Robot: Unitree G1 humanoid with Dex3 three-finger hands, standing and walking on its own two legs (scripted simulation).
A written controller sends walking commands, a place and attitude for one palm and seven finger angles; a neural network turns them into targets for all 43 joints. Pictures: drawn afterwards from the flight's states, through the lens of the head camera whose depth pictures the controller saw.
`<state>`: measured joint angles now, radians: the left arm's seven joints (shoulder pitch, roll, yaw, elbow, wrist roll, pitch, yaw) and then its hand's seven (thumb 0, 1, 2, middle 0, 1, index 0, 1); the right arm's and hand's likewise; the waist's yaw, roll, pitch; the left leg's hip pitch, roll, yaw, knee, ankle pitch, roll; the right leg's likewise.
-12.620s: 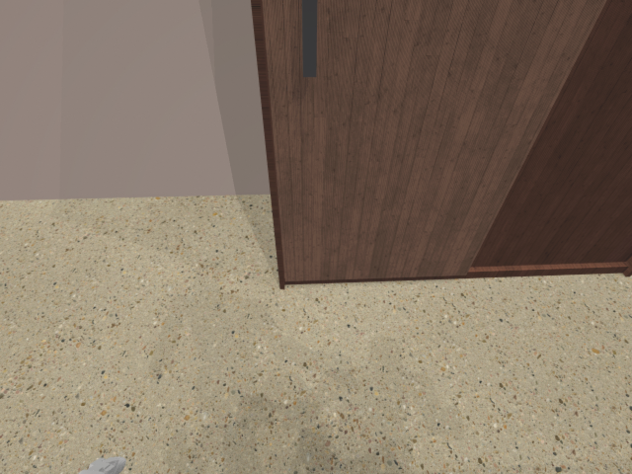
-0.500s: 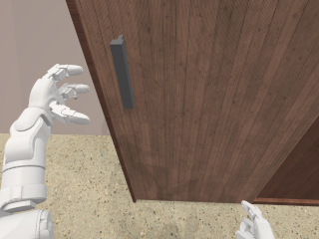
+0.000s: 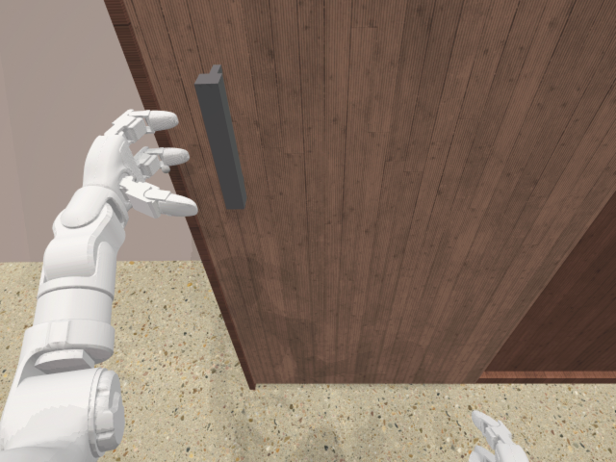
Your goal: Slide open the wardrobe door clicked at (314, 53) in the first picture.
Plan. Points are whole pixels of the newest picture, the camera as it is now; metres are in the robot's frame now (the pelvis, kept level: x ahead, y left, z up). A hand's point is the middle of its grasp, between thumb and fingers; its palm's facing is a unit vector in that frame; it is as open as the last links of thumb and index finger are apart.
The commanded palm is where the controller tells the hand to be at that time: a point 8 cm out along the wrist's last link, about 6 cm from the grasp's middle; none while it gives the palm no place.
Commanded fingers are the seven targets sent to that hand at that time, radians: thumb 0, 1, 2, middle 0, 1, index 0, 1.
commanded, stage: move the hooked fingers beside the handle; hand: left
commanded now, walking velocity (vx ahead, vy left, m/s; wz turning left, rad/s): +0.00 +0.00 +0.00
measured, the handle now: (227, 140) +0.48 +0.14 +0.20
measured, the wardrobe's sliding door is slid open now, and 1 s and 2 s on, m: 0.00 0.00 0.00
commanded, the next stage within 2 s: feel for the door with the fingertips in 0.84 s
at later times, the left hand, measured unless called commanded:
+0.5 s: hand (161, 169) +0.41 +0.21 +0.20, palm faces +0.07 -1.00 -0.01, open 14.0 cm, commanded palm +0.38 +0.26 +0.20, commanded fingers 0.00 -0.50 0.30 -0.30 -1.20 -0.30 -1.20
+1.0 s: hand (156, 171) +0.41 +0.22 +0.20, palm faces +0.07 -1.00 -0.01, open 14.0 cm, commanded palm +0.38 +0.25 +0.20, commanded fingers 0.00 -0.50 0.30 -0.30 -1.20 -0.30 -1.20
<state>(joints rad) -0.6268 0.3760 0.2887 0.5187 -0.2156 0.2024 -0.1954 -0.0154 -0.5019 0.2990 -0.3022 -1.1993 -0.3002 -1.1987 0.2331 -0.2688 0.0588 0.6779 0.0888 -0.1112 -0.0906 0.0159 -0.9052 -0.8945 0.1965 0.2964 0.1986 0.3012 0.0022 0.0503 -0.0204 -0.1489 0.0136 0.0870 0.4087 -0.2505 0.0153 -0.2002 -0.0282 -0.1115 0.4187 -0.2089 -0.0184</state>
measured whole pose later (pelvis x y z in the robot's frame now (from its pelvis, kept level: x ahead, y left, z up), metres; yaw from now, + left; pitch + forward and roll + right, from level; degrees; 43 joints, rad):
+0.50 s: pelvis +0.00 +0.00 +0.00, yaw +0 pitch +0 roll +0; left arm -0.65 0.42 0.32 0.62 -0.21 0.15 -0.22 -0.02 -0.50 0.30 -0.30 -1.20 -0.30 -1.20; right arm 0.27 -0.28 0.05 0.68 0.09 -0.10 -0.09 0.02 -0.91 -0.89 0.20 0.30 0.20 0.30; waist -0.01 0.05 -0.02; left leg -0.16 0.02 0.09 0.41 -0.25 0.01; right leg -0.21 -0.02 -0.11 0.41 -0.20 -0.02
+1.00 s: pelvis +0.00 +0.00 +0.00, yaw +0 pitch +0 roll +0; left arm -0.63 0.40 0.29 0.56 -0.21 0.16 -0.21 -0.02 -0.50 0.30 -0.30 -1.20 -0.30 -1.20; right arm 0.25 -0.27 0.05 0.66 0.09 -0.10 -0.09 0.01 -0.91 -0.89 0.20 0.30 0.20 0.30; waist 0.01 0.04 -0.02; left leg -0.15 0.01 0.09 0.41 -0.26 0.02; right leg -0.20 -0.02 -0.11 0.40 -0.20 -0.01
